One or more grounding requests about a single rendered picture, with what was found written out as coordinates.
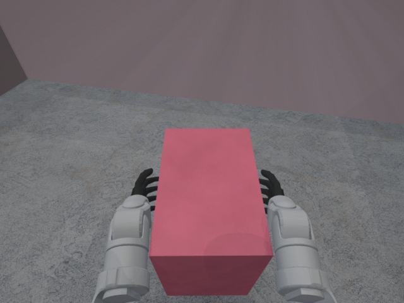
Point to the right robot hand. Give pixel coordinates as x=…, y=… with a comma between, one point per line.
x=273, y=185

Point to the left robot hand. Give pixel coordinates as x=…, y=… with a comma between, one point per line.
x=141, y=184

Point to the robot right forearm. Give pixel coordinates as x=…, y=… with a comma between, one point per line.
x=299, y=275

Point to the carton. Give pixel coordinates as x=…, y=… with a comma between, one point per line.
x=210, y=233

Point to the robot left forearm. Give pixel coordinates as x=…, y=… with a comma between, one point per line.
x=125, y=277

